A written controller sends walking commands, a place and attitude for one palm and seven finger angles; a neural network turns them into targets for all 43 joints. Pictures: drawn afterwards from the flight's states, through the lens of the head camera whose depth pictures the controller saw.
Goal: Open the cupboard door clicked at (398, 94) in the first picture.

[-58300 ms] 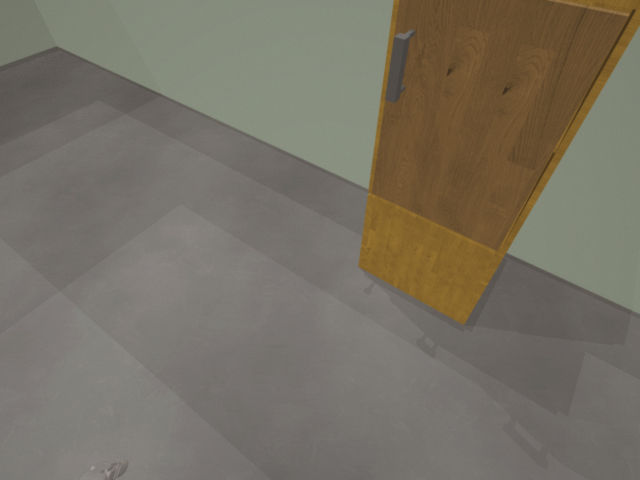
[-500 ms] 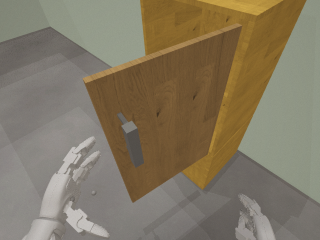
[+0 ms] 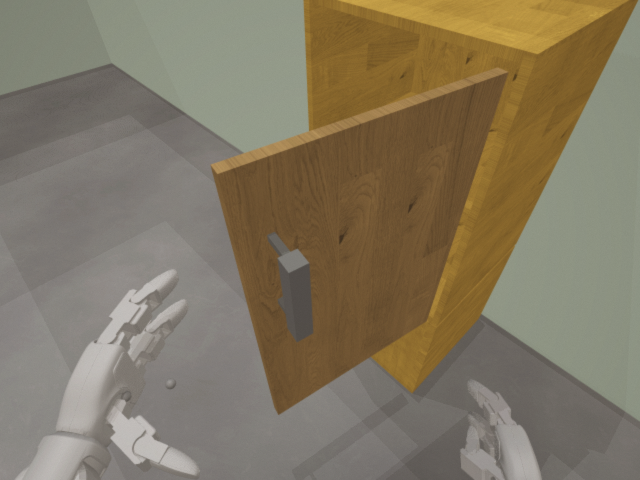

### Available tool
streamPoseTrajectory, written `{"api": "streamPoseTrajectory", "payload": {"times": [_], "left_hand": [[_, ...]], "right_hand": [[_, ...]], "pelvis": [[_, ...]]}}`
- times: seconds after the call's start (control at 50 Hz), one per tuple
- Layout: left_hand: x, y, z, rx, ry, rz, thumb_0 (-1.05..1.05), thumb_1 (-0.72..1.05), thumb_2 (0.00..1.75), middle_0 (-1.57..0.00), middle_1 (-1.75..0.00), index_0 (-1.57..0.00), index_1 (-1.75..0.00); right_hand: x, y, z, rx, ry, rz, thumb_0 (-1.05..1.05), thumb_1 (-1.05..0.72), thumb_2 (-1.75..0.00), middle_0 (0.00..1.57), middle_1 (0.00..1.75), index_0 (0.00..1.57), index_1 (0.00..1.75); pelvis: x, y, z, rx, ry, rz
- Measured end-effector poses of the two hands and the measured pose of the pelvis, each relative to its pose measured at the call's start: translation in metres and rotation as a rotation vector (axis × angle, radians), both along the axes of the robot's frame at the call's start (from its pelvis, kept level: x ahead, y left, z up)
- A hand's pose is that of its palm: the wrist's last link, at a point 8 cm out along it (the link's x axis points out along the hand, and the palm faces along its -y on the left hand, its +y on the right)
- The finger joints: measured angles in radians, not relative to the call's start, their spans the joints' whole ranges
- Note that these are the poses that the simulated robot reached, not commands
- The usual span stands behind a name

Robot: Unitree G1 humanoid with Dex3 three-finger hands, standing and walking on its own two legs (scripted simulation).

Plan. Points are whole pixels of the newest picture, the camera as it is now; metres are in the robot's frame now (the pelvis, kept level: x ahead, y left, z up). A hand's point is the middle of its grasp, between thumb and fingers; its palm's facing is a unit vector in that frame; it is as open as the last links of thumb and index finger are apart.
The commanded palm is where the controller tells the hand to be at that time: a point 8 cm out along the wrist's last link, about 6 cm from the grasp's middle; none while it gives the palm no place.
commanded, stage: draw the hand back to the body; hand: left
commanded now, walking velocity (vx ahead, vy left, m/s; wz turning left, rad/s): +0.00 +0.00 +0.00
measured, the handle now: (288, 287) +0.32 +0.08 +0.10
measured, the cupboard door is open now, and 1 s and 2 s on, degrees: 79 79 79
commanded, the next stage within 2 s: step back with the hand held close in 1.24 s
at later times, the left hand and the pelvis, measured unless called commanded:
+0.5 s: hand (101, 355) +0.20 +0.23 +0.14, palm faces +0.33 -0.88 -0.35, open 13.4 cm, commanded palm +0.15 +0.28 +0.17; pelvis +0.01 +0.01 +0.02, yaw -1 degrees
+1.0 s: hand (63, 317) +0.21 +0.26 +0.18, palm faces +0.46 -0.80 -0.39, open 7.9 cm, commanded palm +0.16 +0.29 +0.19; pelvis +0.02 +0.00 +0.03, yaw -1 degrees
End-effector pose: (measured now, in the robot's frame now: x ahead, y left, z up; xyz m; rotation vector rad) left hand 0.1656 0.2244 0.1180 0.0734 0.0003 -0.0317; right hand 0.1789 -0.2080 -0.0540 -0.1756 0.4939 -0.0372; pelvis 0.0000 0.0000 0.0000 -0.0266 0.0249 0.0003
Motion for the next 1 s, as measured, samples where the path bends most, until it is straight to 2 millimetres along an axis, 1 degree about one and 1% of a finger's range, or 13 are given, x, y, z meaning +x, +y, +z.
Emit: {"api": "streamPoseTrajectory", "payload": {"times": [0.18,0.24,0.28,0.34,0.4,0.54,0.72,0.9,1.0], "left_hand": [[-0.004,0.019,0.012,0.009,-0.015,0.010,-0.01,-0.47,0.31,-0.16,-0.30,-0.15,-0.30],[-0.005,0.027,0.022,0.140,-0.027,0.116,-0.01,-0.42,0.34,-0.16,-0.30,-0.16,-0.30],[-0.007,0.033,0.027,0.189,-0.036,0.197,-0.01,-0.37,0.36,-0.16,-0.30,-0.16,-0.30],[-0.010,0.037,0.031,0.228,-0.039,0.276,-0.01,-0.29,0.39,-0.17,-0.30,-0.16,-0.30],[-0.011,0.041,0.035,0.254,-0.039,0.319,-0.01,-0.19,0.43,-0.17,-0.30,-0.17,-0.30],[-0.005,0.054,0.044,0.310,-0.053,0.379,-0.01,0.04,0.53,-0.18,-0.30,-0.18,-0.30],[0.003,0.063,0.064,0.359,-0.108,0.420,0.00,0.35,0.67,-0.19,-0.30,-0.19,-0.30],[0.003,0.072,0.079,0.388,-0.149,0.475,0.01,0.66,0.80,-0.21,-0.31,-0.20,-0.31],[0.001,0.070,0.078,0.378,-0.149,0.488,0.01,0.79,0.86,-0.21,-0.30,-0.21,-0.30]], "right_hand": [[0.007,0.008,0.009,-0.021,-0.024,0.029,0.01,-0.90,-0.90,0.21,0.30,0.20,0.30],[0.007,0.009,0.012,-0.042,-0.017,0.025,0.01,-0.90,-0.90,0.21,0.30,0.20,0.30],[0.006,0.010,0.013,-0.047,0.000,0.018,0.01,-0.90,-0.90,0.21,0.30,0.20,0.30],[0.004,0.011,0.012,-0.052,0.036,0.015,0.01,-0.90,-0.90,0.21,0.30,0.20,0.30],[0.002,0.011,0.008,-0.054,0.078,0.015,0.01,-0.90,-0.90,0.21,0.30,0.20,0.30],[0.000,0.009,0.000,-0.054,0.146,0.005,0.01,-0.90,-0.90,0.21,0.30,0.20,0.30],[0.009,0.002,0.000,-0.040,0.159,-0.011,0.01,-0.91,-0.90,0.21,0.30,0.20,0.30],[0.015,-0.008,0.002,-0.042,0.160,-0.021,0.01,-0.91,-0.90,0.21,0.30,0.20,0.30],[0.014,-0.013,0.002,-0.040,0.166,-0.023,0.01,-0.91,-0.90,0.21,0.30,0.20,0.30]], "pelvis": [[0.000,0.008,0.004,-0.008,-0.022,0.009],[0.001,0.009,0.008,-0.005,-0.038,-0.001],[0.001,0.010,0.010,-0.003,-0.047,-0.003],[0.003,0.011,0.014,0.000,-0.059,-0.007],[0.005,0.013,0.017,0.003,-0.067,-0.009],[0.010,0.012,0.022,0.007,-0.084,-0.012],[0.016,0.009,0.025,0.009,-0.091,-0.020],[0.018,0.002,0.026,0.010,-0.096,-0.022],[0.016,-0.001,0.027,0.011,-0.099,-0.022]]}}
